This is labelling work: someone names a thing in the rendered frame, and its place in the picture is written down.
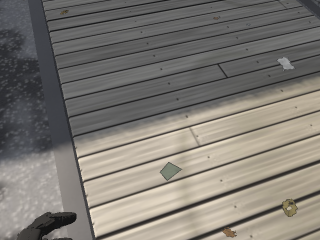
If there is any left robot hand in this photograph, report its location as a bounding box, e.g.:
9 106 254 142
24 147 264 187
16 212 77 240

